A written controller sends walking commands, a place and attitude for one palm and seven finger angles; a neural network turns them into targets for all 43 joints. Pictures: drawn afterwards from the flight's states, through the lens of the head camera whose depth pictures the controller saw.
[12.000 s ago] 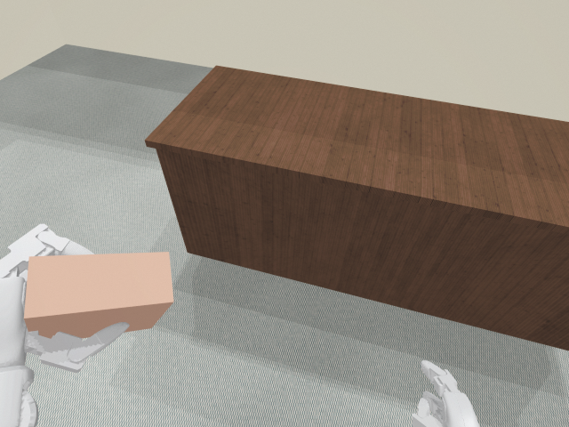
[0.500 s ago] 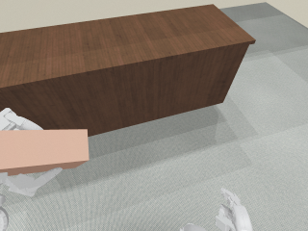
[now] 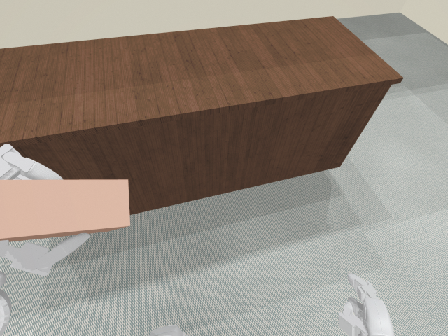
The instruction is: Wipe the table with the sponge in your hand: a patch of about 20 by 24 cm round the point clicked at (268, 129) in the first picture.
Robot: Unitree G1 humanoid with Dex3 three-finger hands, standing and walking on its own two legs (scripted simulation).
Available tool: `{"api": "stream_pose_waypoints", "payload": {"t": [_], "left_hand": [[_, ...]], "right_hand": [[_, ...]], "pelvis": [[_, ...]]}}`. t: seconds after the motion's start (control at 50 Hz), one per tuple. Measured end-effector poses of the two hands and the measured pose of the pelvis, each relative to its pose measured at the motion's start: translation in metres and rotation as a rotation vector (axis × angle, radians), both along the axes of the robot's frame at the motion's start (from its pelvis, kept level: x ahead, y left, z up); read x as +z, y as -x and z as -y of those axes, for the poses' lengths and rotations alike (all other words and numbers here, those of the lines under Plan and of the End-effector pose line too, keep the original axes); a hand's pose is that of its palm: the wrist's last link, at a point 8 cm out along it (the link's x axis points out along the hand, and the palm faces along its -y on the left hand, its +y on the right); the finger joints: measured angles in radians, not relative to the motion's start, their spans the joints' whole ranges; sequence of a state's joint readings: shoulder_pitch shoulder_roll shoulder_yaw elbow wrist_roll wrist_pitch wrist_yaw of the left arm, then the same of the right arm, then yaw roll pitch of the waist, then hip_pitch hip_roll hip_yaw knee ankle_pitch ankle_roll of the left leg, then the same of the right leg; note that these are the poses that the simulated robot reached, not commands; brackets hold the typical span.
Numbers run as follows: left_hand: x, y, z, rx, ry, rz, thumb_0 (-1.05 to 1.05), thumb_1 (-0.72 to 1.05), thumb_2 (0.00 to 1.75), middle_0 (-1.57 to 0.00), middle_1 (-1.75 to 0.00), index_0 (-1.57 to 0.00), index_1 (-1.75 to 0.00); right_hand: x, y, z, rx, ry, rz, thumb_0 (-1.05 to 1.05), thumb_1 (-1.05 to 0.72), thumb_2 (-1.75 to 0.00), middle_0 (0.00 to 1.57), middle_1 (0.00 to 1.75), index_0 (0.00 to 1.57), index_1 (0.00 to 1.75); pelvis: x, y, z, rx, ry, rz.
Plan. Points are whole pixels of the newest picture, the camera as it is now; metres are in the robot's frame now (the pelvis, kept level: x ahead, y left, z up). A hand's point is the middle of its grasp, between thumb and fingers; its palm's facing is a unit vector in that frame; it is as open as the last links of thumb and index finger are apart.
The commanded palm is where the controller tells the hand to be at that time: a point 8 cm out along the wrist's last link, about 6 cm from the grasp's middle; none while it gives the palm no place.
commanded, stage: take the last steps up to it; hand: left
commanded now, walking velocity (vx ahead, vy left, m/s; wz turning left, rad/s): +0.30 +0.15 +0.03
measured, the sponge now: (83, 210) +0.24 +0.20 +0.16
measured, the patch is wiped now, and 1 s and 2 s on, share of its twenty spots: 0.00 0.00 0.00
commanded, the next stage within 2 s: come to a stop and stand still in 1.28 s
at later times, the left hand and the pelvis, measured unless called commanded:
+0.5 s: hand (51, 153) +0.31 +0.27 +0.18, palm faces +0.39 -0.79 -0.47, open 10.0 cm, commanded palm +0.25 +0.31 +0.19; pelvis +0.10 +0.03 +0.02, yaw +2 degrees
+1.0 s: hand (46, 103) +0.40 +0.31 +0.18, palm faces +0.40 -0.77 -0.49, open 10.0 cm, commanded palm +0.35 +0.36 +0.19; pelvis +0.19 +0.08 +0.01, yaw +1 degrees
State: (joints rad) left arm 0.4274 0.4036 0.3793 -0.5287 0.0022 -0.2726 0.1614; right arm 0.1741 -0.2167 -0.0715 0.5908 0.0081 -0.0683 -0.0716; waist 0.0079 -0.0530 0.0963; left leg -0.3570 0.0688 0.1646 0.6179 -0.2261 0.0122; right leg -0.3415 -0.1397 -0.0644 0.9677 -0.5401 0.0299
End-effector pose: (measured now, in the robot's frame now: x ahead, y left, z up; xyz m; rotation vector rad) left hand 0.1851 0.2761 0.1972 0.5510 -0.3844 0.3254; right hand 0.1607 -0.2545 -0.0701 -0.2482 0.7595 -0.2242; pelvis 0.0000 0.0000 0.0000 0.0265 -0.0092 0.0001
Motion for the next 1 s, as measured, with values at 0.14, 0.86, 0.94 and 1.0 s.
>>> {"api": "stream_pose_waypoints", "payload": {"t": [0.14, 0.86, 0.94, 1.0], "left_hand": [[0.011, -0.031, -0.005, -0.010, 0.014, -0.040, 0.00, -0.49, 1.00, -0.78, -1.33, -0.75, -1.34], [0.016, -0.163, -0.066, -0.008, -0.023, -0.062, 0.00, -0.49, 1.00, -0.79, -1.32, -0.76, -1.34], [0.011, -0.170, -0.064, 0.029, -0.052, -0.096, 0.00, -0.49, 1.00, -0.79, -1.32, -0.76, -1.34], [0.005, -0.179, -0.074, 0.072, -0.004, -0.125, 0.00, -0.49, 1.00, -0.79, -1.32, -0.76, -1.34]], "right_hand": [[-0.002, -0.026, -0.057, 0.039, -0.149, 0.025, 0.01, -0.90, -0.90, 0.20, 0.30, 0.20, 0.29], [-0.016, -0.163, -0.136, 0.063, -0.193, -0.002, 0.01, -0.90, -0.90, 0.20, 0.30, 0.20, 0.30], [-0.039, -0.171, -0.136, 0.090, -0.212, -0.069, 0.01, -0.90, -0.90, 0.21, 0.30, 0.20, 0.30], [-0.041, -0.178, -0.128, 0.101, -0.185, -0.127, 0.01, -0.90, -0.90, 0.21, 0.30, 0.21, 0.30]], "pelvis": [[0.012, -0.027, -0.009, -0.011, 0.023, -0.029], [0.008, -0.169, -0.076, 0.003, 0.009, -0.029], [0.001, -0.184, -0.074, 0.019, 0.009, -0.015], [0.007, -0.193, -0.077, 0.022, -0.006, -0.009]]}}
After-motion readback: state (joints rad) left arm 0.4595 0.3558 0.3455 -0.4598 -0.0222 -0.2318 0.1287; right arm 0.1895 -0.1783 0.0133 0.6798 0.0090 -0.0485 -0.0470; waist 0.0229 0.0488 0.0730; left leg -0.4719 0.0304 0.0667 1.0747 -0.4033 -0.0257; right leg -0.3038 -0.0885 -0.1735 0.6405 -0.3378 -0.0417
